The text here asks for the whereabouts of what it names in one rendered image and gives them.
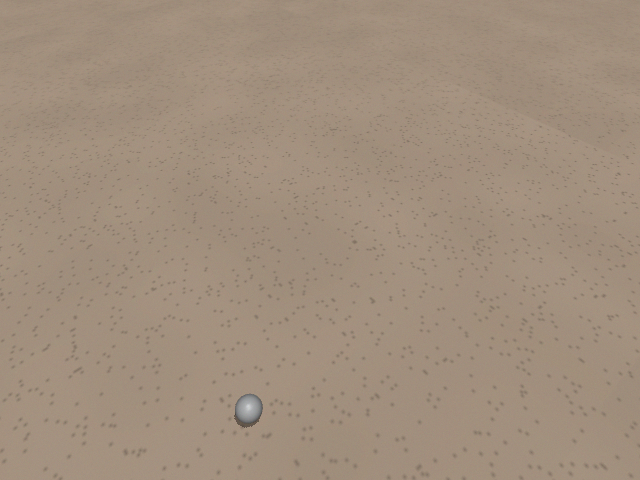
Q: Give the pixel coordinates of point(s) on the ball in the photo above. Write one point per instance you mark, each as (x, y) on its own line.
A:
(248, 408)

